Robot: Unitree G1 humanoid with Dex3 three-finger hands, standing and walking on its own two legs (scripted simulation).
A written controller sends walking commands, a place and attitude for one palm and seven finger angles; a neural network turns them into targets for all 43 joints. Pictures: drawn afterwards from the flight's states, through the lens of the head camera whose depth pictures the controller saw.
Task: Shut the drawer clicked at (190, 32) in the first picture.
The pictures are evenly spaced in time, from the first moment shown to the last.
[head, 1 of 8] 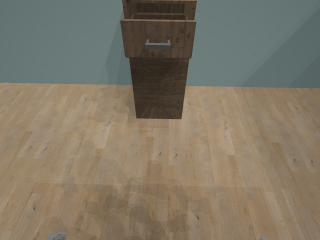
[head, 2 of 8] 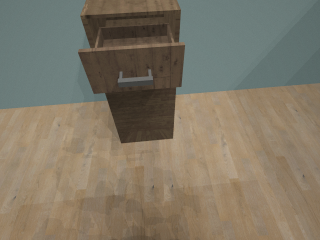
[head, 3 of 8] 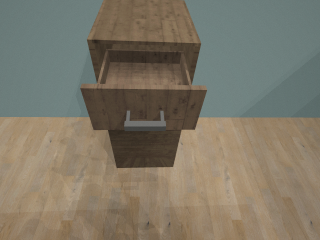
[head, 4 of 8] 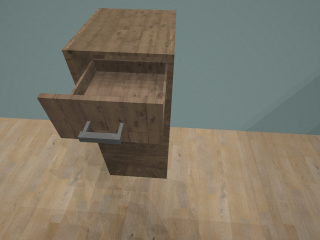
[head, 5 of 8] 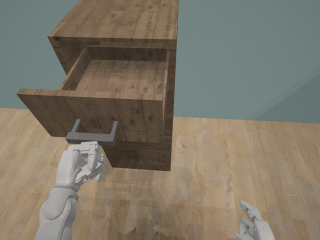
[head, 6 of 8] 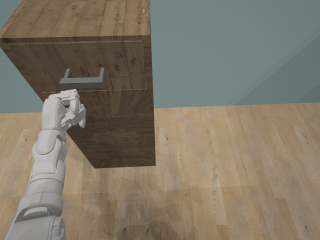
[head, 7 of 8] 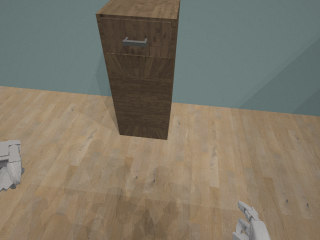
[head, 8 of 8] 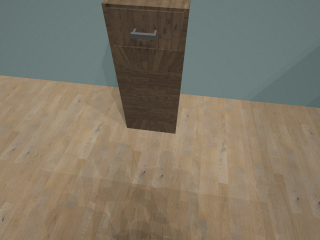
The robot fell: no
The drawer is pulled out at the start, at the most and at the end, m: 0.24 0.24 0.00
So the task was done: yes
